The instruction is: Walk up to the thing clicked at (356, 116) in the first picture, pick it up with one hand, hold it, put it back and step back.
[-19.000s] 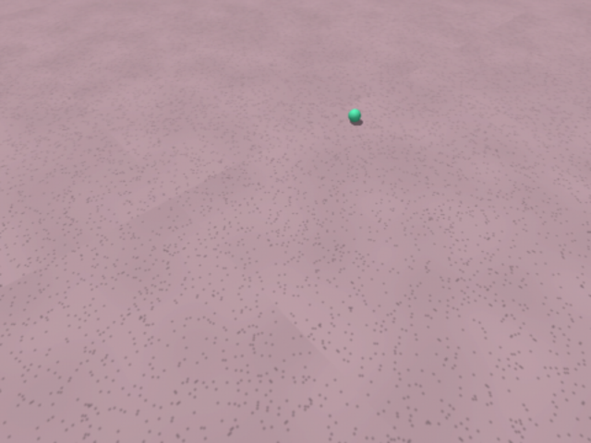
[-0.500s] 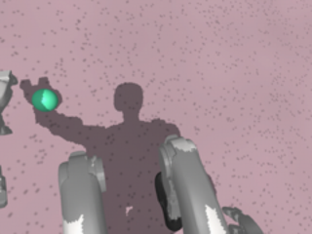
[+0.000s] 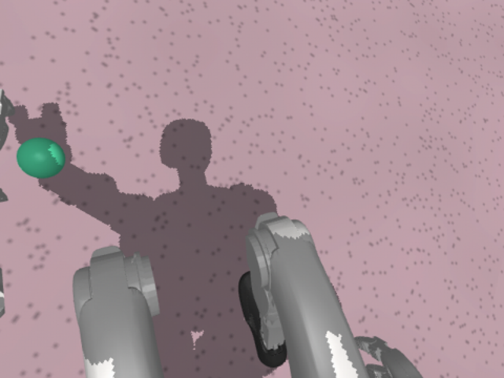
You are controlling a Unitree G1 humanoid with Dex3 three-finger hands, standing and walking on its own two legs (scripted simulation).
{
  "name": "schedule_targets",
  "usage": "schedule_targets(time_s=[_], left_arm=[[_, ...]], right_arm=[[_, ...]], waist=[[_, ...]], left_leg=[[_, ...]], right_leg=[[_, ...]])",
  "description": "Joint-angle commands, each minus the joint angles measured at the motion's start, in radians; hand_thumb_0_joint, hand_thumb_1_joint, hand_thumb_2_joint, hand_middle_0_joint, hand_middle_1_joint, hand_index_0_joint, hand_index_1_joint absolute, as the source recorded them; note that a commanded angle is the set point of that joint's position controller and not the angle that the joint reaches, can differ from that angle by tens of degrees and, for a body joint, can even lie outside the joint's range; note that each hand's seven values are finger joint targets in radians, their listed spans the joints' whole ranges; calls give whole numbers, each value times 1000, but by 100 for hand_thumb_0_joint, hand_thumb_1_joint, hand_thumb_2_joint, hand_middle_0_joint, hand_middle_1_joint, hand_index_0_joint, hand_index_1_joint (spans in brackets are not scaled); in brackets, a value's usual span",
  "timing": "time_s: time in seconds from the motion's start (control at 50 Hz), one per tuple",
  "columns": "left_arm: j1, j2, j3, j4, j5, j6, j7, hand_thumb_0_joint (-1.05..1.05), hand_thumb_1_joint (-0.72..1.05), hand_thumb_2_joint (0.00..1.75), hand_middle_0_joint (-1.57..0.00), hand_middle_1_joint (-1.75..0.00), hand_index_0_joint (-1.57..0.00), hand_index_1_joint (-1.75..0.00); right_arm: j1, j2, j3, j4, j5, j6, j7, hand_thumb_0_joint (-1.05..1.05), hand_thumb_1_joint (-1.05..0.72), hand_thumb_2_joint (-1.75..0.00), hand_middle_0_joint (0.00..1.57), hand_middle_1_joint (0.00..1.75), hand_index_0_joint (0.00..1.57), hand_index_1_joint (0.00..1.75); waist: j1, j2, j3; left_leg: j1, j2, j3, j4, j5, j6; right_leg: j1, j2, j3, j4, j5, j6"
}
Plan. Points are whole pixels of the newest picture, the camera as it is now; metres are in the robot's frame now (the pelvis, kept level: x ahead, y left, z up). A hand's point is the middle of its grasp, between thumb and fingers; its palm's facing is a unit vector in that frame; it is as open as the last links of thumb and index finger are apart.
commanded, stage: approach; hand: left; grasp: from above
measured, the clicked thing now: (41, 158) +0.51 +0.28 -0.30
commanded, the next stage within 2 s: close in in 0.50 s
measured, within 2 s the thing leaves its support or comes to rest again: neither
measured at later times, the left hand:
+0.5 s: hand (16, 147) +0.49 +0.28 -0.19, palm faces -0.50 -0.09 -0.86, open 14.0 cm
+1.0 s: hand (25, 153) +0.49 +0.28 -0.21, palm faces -0.46 -0.08 -0.89, open 13.5 cm
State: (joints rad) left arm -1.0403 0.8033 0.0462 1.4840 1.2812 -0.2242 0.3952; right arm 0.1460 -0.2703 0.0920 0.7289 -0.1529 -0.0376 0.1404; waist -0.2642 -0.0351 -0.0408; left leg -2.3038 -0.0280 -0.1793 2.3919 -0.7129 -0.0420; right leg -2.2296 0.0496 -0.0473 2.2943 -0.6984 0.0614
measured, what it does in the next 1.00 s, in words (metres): stands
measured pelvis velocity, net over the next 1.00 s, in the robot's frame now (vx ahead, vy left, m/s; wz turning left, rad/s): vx -0.01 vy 0.00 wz -0.04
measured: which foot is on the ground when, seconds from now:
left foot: down 0.00-1.00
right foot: down 0.00-1.00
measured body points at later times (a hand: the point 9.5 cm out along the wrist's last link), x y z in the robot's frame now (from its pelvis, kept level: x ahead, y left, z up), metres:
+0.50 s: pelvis +0.00 +0.00 +0.00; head +0.27 +0.06 +0.35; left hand +0.51 +0.28 -0.14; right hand +0.00 -0.26 -0.10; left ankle +0.07 +0.13 -0.31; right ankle +0.10 -0.13 -0.31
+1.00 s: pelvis -0.01 +0.00 -0.01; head +0.26 +0.09 +0.34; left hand +0.51 +0.28 -0.16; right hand +0.04 -0.27 -0.09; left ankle +0.07 +0.13 -0.31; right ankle +0.10 -0.13 -0.30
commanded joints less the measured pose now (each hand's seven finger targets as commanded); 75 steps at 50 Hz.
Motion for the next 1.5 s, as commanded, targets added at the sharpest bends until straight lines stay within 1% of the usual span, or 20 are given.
schedule_targets(time_s=[0.0,0.06,0.12,0.26,0.36,0.46,0.58,0.64,0.66,0.72,0.84,0.9,0.92,1.04,1.24,1.28,1.38,1.42,1.44,1.48], left_arm=[[-481,150,-13,-147,6,18,76,0,-53,98,-7,-106,-8,-104],[-528,187,3,-88,31,70,97,0,-53,98,-7,-105,-8,-104],[-527,220,21,-38,37,126,103,0,-53,98,-7,-105,-8,-104],[-388,252,20,17,-27,216,29,0,-54,99,-7,-102,-8,-102],[-275,287,43,-74,-95,202,-46,0,-53,96,-8,-103,-9,-101],[-289,268,51,-232,-123,109,-81,0,-49,93,-10,-103,-12,-101],[-369,190,16,-396,-98,21,-34,0,-41,101,-16,-107,-17,-105],[-365,168,-3,-279,-65,25,-1,0,-41,97,-14,-103,-16,-101],[-382,155,-8,-229,-56,28,11,0,-39,100,-15,-105,-17,-103],[-370,136,-35,-106,-23,41,30,0,-44,100,-11,-107,-12,-105],[-386,198,-15,26,-2,64,62,0,-46,95,-8,-108,-10,-105],[-391,265,16,24,10,65,85,0,-47,94,-7,-106,-9,-104],[-376,252,9,43,9,69,91,0,-47,94,-7,-105,-9,-103],[-425,338,54,-1,1,66,137,0,-49,97,-7,-104,-9,-102],[-377,369,53,26,-29,68,139,0,-51,101,-8,-102,-8,-102],[-355,338,33,50,-27,68,132,0,-49,104,-9,-103,-9,-103],[-329,384,58,45,-21,61,136,0,-46,103,-11,-105,-12,-104],[-347,385,65,53,-14,59,141,0,-46,104,-11,-105,-11,-105],[-344,360,43,62,-17,59,141,0,-47,106,-12,-104,-12,-104],[-356,395,61,61,-13,51,155,0,-44,106,-13,-105,-13,-106]], right_arm=[[253,-271,-77,17,-3,-5,-18,0,-91,-90,20,30,20,30],[260,-275,-59,9,-11,-1,-18,0,-91,-90,20,30,20,30],[252,-281,-39,-18,-5,4,-16,0,-91,-90,20,30,20,30],[219,-286,-8,-84,34,20,-19,0,-90,-90,20,30,20,30],[230,-280,-5,-97,51,35,-17,0,-91,-90,20,30,20,30],[255,-277,-22,-84,40,37,-12,0,-91,-90,20,30,20,30],[278,-274,-64,-56,27,21,-7,0,-91,-90,20,30,20,30],[273,-266,-63,-28,24,21,-11,0,-91,-90,20,30,20,30],[275,-269,-59,-22,20,20,-11,0,-90,-90,20,30,20,30],[270,-272,-43,-13,10,12,-8,0,-90,-90,20,30,20,30],[225,-302,-9,-52,-3,-4,-3,0,-90,-90,20,30,20,30],[217,-315,6,-70,-7,-12,-5,0,-90,-90,20,30,20,30],[210,-308,12,-72,-10,-18,-3,0,-90,-90,20,30,20,30],[226,-323,36,-72,-21,-44,0,0,-90,-90,20,30,20,30],[240,-341,59,-51,-32,-77,15,0,-90,-90,20,30,20,30],[244,-344,68,-51,-36,-81,20,0,-90,-90,20,30,20,30],[242,-356,70,-54,-41,-87,29,0,-90,-90,20,30,20,30],[247,-364,75,-59,-45,-88,34,0,-90,-90,20,30,20,30],[233,-358,79,-65,-45,-89,36,0,-90,-90,20,30,20,30],[235,-364,81,-56,-47,-89,35,0,-90,-90,20,30,20,30]], waist=[[-84,422,-691],[-102,455,-689],[-96,469,-693],[-76,376,-667],[-49,333,-647],[-59,334,-676],[-81,444,-720],[-81,411,-665],[-105,402,-632],[-108,365,-560],[-117,386,-551],[-116,408,-579],[-123,405,-572],[-142,432,-580],[-154,445,-546],[-164,440,-530],[-157,464,-535],[-170,460,-506],[-171,450,-502],[-175,454,-501]], left_leg=[[602,22,110,-244,231,58],[603,25,106,-245,267,54],[572,20,116,-244,265,59],[443,16,122,-243,213,80],[421,16,114,-241,251,81],[428,16,117,-206,241,75],[556,22,114,-218,230,53],[536,22,117,-218,210,57],[522,22,109,-216,201,57],[486,17,109,-213,190,64],[517,20,87,-223,205,57],[516,21,92,-212,227,59],[510,22,95,-200,226,62],[483,30,91,-178,222,65],[458,37,76,-153,223,61],[463,38,68,-159,232,58],[506,43,55,-160,265,51],[487,44,53,-156,269,51],[481,43,53,-152,255,53],[473,46,48,-155,236,55]], right_leg=[[268,15,-135,-208,280,-93],[264,12,-137,-189,313,-94],[284,10,-133,-188,321,-98],[371,23,-121,-200,281,-92],[426,20,-112,-198,307,-85],[444,21,-111,-214,300,-82],[357,18,-127,-209,287,-94],[315,18,-128,-212,273,-92],[285,16,-138,-208,263,-92],[274,17,-141,-212,255,-93],[259,17,-161,-179,260,-95],[300,18,-158,-171,284,-92],[300,23,-156,-171,287,-91],[334,28,-159,-165,292,-88],[341,37,-178,-154,293,-89],[341,39,-185,-153,295,-90],[347,44,-196,-142,319,-90],[345,42,-200,-143,322,-92],[340,44,-198,-146,314,-91],[345,48,-203,-150,303,-89]])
